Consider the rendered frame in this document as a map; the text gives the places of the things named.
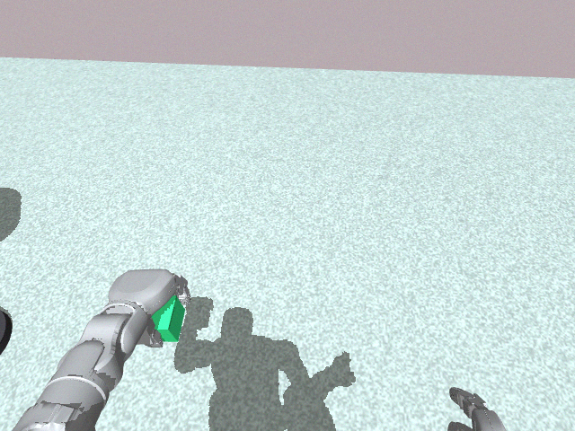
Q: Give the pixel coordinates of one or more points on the left robot arm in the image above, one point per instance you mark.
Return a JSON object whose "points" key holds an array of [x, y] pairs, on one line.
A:
{"points": [[77, 393]]}

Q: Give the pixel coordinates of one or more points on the right robot hand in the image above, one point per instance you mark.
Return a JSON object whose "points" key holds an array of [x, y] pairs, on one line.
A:
{"points": [[475, 408]]}

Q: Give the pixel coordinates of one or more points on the left robot hand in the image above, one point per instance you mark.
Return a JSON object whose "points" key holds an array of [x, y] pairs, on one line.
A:
{"points": [[150, 289]]}

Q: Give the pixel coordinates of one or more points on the cube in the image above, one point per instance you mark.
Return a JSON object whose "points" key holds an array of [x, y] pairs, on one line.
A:
{"points": [[168, 320]]}

